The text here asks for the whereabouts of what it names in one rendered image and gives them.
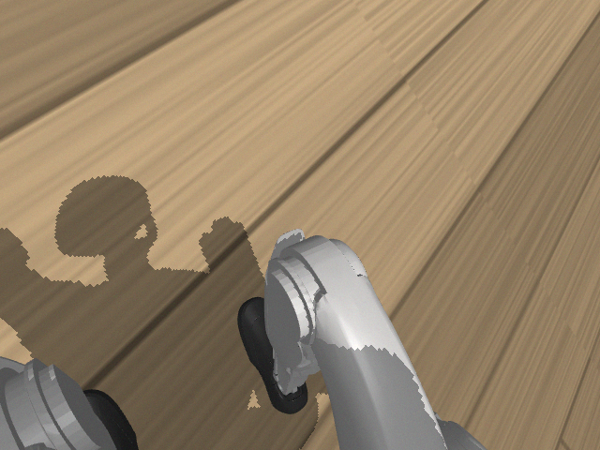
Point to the right robot hand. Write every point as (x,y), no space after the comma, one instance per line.
(456,437)

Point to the left robot foot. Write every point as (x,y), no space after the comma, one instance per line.
(109,413)

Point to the right robot foot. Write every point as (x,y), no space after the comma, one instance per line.
(260,353)

